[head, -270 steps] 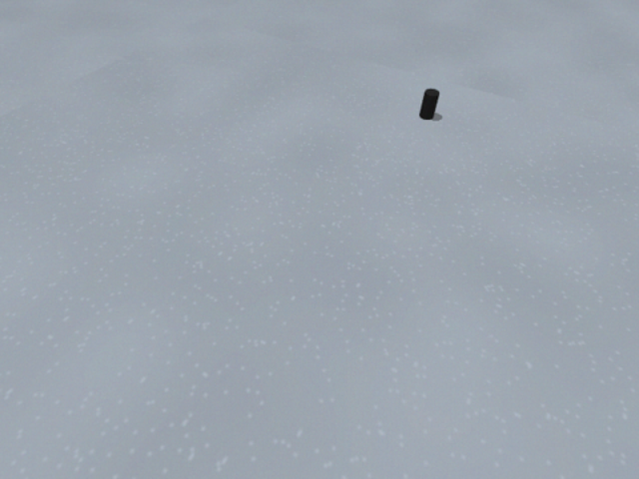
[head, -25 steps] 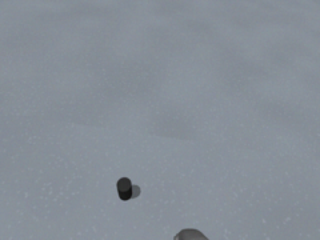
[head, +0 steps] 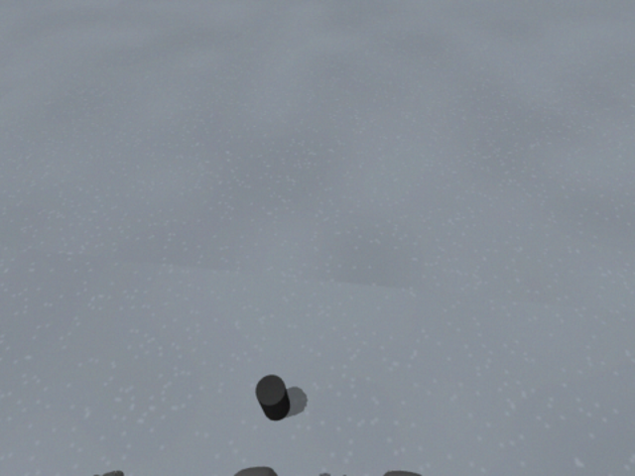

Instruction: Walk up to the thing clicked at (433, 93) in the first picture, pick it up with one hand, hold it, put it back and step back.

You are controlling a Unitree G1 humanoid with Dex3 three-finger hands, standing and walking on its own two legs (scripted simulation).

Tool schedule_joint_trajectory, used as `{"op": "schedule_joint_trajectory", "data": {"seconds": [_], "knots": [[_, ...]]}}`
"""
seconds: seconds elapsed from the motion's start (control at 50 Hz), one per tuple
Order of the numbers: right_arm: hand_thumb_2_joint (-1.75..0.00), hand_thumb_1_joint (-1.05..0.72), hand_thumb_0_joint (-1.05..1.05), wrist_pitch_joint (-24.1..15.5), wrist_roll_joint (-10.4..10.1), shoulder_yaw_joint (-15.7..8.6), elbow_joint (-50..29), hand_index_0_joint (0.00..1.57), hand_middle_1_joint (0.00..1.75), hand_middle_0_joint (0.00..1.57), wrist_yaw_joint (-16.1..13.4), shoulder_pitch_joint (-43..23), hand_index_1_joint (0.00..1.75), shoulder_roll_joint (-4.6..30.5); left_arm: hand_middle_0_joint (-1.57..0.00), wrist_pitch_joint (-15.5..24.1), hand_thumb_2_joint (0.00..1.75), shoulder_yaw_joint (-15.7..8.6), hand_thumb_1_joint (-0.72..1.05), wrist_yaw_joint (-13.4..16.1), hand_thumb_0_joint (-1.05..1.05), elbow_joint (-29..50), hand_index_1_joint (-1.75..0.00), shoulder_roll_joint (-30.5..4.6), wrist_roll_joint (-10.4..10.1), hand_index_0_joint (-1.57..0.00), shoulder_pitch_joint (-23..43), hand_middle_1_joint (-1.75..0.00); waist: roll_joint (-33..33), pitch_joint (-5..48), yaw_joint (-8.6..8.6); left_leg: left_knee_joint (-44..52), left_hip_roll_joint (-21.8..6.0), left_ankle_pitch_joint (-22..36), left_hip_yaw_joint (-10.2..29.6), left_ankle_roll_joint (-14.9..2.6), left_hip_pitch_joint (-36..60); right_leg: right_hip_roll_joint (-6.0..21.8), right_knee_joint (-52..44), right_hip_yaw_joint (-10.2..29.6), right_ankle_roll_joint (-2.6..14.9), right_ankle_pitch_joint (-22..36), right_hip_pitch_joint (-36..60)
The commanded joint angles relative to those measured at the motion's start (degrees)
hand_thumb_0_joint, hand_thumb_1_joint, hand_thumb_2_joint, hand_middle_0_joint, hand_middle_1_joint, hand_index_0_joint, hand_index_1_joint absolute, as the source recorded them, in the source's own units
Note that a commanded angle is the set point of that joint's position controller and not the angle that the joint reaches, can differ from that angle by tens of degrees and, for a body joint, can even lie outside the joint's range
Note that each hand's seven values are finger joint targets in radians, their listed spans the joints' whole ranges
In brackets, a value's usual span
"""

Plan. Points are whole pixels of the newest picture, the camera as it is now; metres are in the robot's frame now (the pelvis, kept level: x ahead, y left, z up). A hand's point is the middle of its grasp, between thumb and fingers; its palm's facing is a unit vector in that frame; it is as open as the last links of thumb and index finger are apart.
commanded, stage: walk up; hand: left
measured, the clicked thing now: (273, 398) +0.42 +0.16 -0.69
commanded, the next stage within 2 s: stand in 1.54 s
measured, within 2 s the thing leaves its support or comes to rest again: neither
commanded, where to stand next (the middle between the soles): +0.08 -0.02 m, yaw -1 degrees
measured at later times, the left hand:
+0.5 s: hand out of the picture +0.09 +0.27 -0.15, palm faces -0.01 -0.94 -0.34, open 7.4 cm
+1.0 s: hand out of the picture +0.14 +0.25 -0.14, palm faces -0.03 -0.95 -0.32, open 7.4 cm
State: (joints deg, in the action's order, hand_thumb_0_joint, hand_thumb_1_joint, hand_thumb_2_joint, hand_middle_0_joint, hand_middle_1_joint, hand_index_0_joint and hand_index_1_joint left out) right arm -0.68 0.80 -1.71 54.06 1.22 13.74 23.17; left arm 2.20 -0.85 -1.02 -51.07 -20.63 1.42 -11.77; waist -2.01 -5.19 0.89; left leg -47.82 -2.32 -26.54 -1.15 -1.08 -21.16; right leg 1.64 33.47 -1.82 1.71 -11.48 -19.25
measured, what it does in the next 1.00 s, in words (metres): steps on the spot: left foot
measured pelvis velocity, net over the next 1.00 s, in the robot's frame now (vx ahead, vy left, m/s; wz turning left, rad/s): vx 0.05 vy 0.01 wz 0.00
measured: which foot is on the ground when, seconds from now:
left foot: up 0.00-0.04, down 0.06-1.00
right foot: down 0.00-1.00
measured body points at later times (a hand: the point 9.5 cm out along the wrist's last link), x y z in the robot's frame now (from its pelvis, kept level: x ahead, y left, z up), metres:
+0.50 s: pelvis +0.03 +0.01 +0.01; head +0.04 +0.02 +0.46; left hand +0.09 +0.32 -0.12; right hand +0.13 -0.29 -0.11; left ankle +0.05 +0.14 -0.73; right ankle +0.05 -0.12 -0.73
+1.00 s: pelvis +0.05 +0.01 +0.02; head +0.05 +0.01 +0.47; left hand +0.14 +0.30 -0.11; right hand +0.11 -0.31 -0.11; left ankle +0.05 +0.14 -0.73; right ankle +0.05 -0.12 -0.73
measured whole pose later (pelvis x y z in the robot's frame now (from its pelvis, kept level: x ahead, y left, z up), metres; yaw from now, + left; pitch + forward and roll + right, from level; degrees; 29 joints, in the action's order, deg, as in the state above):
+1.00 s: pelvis +0.05 +0.01 +0.02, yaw +0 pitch -3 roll +0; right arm -1.2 0.8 -0.7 65.8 0.4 6.3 21.2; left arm 0.4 -0.1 -0.8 -65.2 -19.6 0.3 -4.1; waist 0.2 -3.0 -0.9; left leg -21.8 -2.2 -11.9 -2.4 1.1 -7.4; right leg 1.1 22.5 -0.4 -0.6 -12.0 -8.0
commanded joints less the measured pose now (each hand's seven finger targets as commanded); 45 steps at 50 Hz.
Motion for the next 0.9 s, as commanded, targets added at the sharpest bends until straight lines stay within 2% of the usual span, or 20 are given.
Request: {"op": "schedule_joint_trajectory", "data": {"seconds": [0.0,0.02,0.04,0.06,0.08,0.1,0.12,0.14,0.16,0.18,0.24,0.28,0.3,0.32,0.34,0.4,0.46,0.62,0.68,0.88], "knots": [[-0.90,-0.90,0.00,-2.00,0.24,-2.63,0.20,0.20,0.30,0.20,-0.90,4.72,0.30,9.05,-0.20,-0.20,0.90,-4.49,0.90,0.71,0.00,2.76,-0.30,-15.50,-0.22,-0.20,2.81,-0.30,12.06,5.03,-0.70,12.39,1.66,7.67,-2.47,0.94,5.86,9.24,-11.54,10.49,8.35,-11.98,-0.84],[-0.90,-0.90,0.00,-2.22,0.40,-2.82,1.25,0.20,0.30,0.20,-1.10,5.64,0.30,9.02,-0.20,-0.65,0.90,-4.24,0.90,0.55,0.00,2.57,-0.30,-15.08,-0.60,-0.20,3.98,-0.30,10.65,5.28,-1.66,15.90,2.24,11.51,-3.06,0.70,10.32,9.10,-9.67,9.75,7.28,-14.58,-4.44],[-0.90,-0.90,0.00,-2.50,0.74,-3.02,1.71,0.20,0.30,0.20,-1.45,5.85,0.30,9.59,-0.20,-1.02,0.90,-3.54,0.90,0.44,0.00,2.60,-0.30,-13.28,-0.92,-0.20,4.37,-0.30,8.14,5.24,-2.31,18.73,2.03,11.98,-1.84,0.23,12.61,8.66,-7.41,9.38,5.57,-16.53,-6.83],[-0.90,-0.90,0.00,-2.77,1.16,-3.25,1.57,0.20,0.30,0.20,-1.78,5.03,0.30,11.31,-0.20,-1.38,0.90,-2.64,0.90,0.35,0.00,2.38,-0.30,-11.10,-1.29,-0.20,4.05,-0.30,2.92,4.66,-2.32,23.86,-2.00,9.14,4.93,-0.65,13.85,6.72,-3.96,7.98,3.60,-19.31,-10.51],[-0.90,-0.90,0.00,-3.18,1.64,-3.54,0.43,0.20,0.30,0.20,-1.99,2.26,0.30,14.28,-0.20,-1.77,0.90,-1.89,0.90,0.26,0.00,2.06,-0.30,-8.60,-1.87,-0.20,3.48,-0.30,-5.44,3.16,-1.27,32.50,-11.15,-5.11,21.06,-3.36,9.55,1.82,3.12,5.58,0.65,-18.23,-12.26],[-0.90,-0.90,0.00,-3.19,0.99,-3.84,-0.95,0.20,0.30,0.20,-1.94,-3.04,0.30,17.60,-0.20,-2.28,0.90,-2.53,0.90,0.57,0.00,0.16,-0.30,-11.44,-1.80,-0.20,2.60,-0.30,-8.67,0.20,-0.87,38.92,-17.75,-19.32,28.12,-8.05,-0.45,0.12,10.13,3.24,-0.36,-17.07,-7.36],[-0.90,-0.90,0.00,-2.93,0.66,-3.69,-1.14,0.20,0.30,0.20,-1.81,-6.70,0.30,17.45,-0.20,-2.21,0.90,-3.56,0.90,0.68,0.00,-1.57,-0.30,-14.12,-1.45,-0.20,1.68,-0.30,-7.24,-2.85,0.35,38.14,-17.86,-19.53,26.75,-9.96,-6.12,2.22,12.45,4.63,-0.56,-15.74,-2.29],[-0.90,-0.90,0.00,-2.93,0.80,-3.01,-1.30,0.20,0.30,0.20,-1.78,-8.02,0.30,15.22,-0.20,-2.02,0.90,-3.45,0.90,0.38,0.00,-2.61,-0.30,-13.96,-1.42,-0.20,0.83,-0.30,-5.55,-3.46,1.32,35.99,-14.46,-14.36,20.84,-8.46,-5.76,2.51,10.00,4.60,-0.30,-14.15,-0.67],[-0.90,-0.90,0.00,-3.22,0.97,-2.26,-0.88,0.20,0.30,0.20,-1.80,-7.66,0.30,13.29,-0.20,-1.85,0.90,-3.12,0.90,0.13,0.00,-3.56,-0.30,-12.41,-1.49,-0.20,0.77,-0.30,-5.74,-1.87,0.82,33.57,-10.96,-5.50,15.98,-6.39,-0.82,1.92,6.42,4.83,-0.34,-12.20,-1.41],[-0.90,-0.90,0.00,-3.52,0.87,-2.05,-0.42,0.20,0.30,0.20,-1.78,-6.48,0.30,12.74,-0.20,-1.67,0.90,-3.12,0.90,0.13,0.00,-4.49,-0.30,-12.04,-1.64,-0.20,0.82,-0.30,-7.32,-0.65,0.48,31.84,-9.81,1.62,13.83,-5.56,2.17,1.56,4.57,3.89,-0.37,-10.77,-1.43],[-0.90,-0.90,0.00,-3.07,0.29,-2.37,0.21,0.20,0.30,0.20,-1.28,-6.34,0.30,13.83,-0.20,-1.02,0.90,-2.73,0.90,0.56,0.00,-6.42,-0.30,-11.44,-1.45,-0.20,0.28,-0.30,-7.69,4.41,0.61,26.32,-9.13,12.30,10.04,-4.89,5.78,0.07,-5.29,0.85,-0.51,-5.67,6.02],[-0.90,-0.90,0.00,-2.50,-0.43,-1.85,0.09,0.20,0.30,0.20,-1.38,-6.05,0.30,11.87,-0.20,-0.26,0.90,-2.71,0.90,1.19,0.00,-6.94,-0.30,-12.58,-0.82,-0.20,1.02,-0.30,-4.99,7.08,0.54,22.75,-7.70,19.42,7.25,-2.96,5.76,2.13,-9.98,4.02,-0.07,2.39,11.83],[-0.90,-0.90,0.00,-2.55,-0.74,-1.46,0.42,0.20,0.30,0.20,-1.53,-5.47,0.30,10.84,-0.20,0.06,0.90,-2.66,0.90,1.26,0.00,-6.89,-0.30,-13.84,-0.82,-0.20,2.16,-0.30,-2.09,9.16,-0.28,21.99,-5.81,19.61,5.70,-1.93,6.33,4.06,-8.75,6.91,0.53,7.80,12.49],[-0.90,-0.90,0.00,-2.49,-0.96,-1.50,0.96,0.20,0.30,0.20,-1.62,-5.19,0.30,10.70,-0.20,0.01,0.90,-2.42,0.90,1.03,0.00,-6.95,-0.30,-14.28,-1.14,-0.20,4.04,-0.30,-0.57,8.46,-1.26,22.89,-3.95,13.69,4.69,-1.31,7.28,4.78,-7.75,7.80,1.17,5.63,9.89],[-0.90,-0.90,0.00,-2.46,-0.84,-1.81,1.55,0.20,0.30,0.20,-1.77,-4.94,0.30,11.32,-0.20,-0.13,0.90,-2.30,0.90,0.85,0.00,-6.55,-0.30,-14.40,-1.19,-0.20,5.32,-0.30,0.35,7.69,-1.88,24.03,-3.90,9.90,4.95,-1.35,8.54,4.77,-7.15,7.51,1.42,2.79,7.62],[-0.90,-0.90,0.00,-2.58,-0.62,-1.77,2.38,0.20,0.30,0.20,-1.76,-7.96,0.30,12.16,-0.20,-0.17,0.90,-1.49,0.90,0.74,0.00,-7.84,-0.30,-12.61,-1.52,-0.20,4.84,-0.30,-0.04,7.88,-0.70,24.78,-6.13,16.20,6.54,-2.53,10.26,3.97,-7.82,4.88,0.40,5.67,8.46],[-0.90,-0.90,0.00,-2.42,-0.87,-1.32,3.02,0.20,0.30,0.20,-1.73,-8.50,0.30,10.77,-0.20,0.21,0.90,-1.54,0.90,0.87,0.00,-9.08,-0.30,-13.27,-1.47,-0.20,5.48,-0.30,3.63,6.69,-1.07,22.53,-4.25,19.92,3.80,-1.85,11.05,5.69,-10.19,7.31,1.13,9.88,8.37],[-0.90,-0.90,0.00,-1.93,-0.51,-1.15,5.74,0.20,0.30,0.20,-1.42,-9.91,0.30,10.15,-0.20,-0.09,0.90,-1.41,0.90,1.03,0.00,-9.84,-0.30,-12.50,-1.39,-0.20,8.87,-0.30,5.17,5.97,-1.15,25.72,-4.03,18.88,3.51,-1.23,13.60,5.75,-13.61,7.50,0.54,4.79,7.51],[-0.90,-0.90,0.00,-2.14,-0.33,-1.09,6.46,0.20,0.30,0.20,-1.43,-10.86,0.30,10.47,-0.20,-0.24,0.90,-1.39,0.90,1.05,0.00,-10.12,-0.30,-12.02,-1.43,-0.20,9.31,-0.30,2.82,6.96,-0.72,28.05,-4.90,21.03,4.09,-1.01,13.87,5.34,-13.06,6.45,0.15,7.25,9.93],[-0.90,-0.90,0.00,-2.08,-0.21,-0.96,7.73,0.20,0.30,0.20,-1.53,-11.18,0.30,10.12,-0.20,-0.50,0.90,-1.69,0.90,0.95,0.00,-10.72,-0.30,-11.97,-1.07,-0.20,10.78,-0.30,1.98,6.58,-0.97,29.96,-4.56,18.79,3.35,-0.67,12.81,5.16,-14.86,6.37,-0.11,5.93,12.47]]}}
